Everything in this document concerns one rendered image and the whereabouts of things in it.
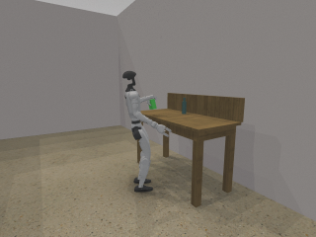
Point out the robot left forearm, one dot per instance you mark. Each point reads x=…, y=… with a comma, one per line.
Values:
x=143, y=99

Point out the robot left hand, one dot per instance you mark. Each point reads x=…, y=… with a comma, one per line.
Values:
x=151, y=97

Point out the robot right upper arm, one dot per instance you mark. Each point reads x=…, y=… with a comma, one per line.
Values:
x=134, y=102

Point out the table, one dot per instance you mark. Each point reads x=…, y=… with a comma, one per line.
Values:
x=206, y=117

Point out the robot right hand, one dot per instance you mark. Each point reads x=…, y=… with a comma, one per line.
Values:
x=161, y=128

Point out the sponge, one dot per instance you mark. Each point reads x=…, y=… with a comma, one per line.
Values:
x=153, y=104

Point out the humanoid robot torso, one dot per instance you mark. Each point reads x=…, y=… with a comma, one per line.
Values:
x=135, y=122

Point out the robot right forearm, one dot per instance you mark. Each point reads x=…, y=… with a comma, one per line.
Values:
x=145, y=119

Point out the right robot shin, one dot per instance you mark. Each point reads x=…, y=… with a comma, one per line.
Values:
x=143, y=171

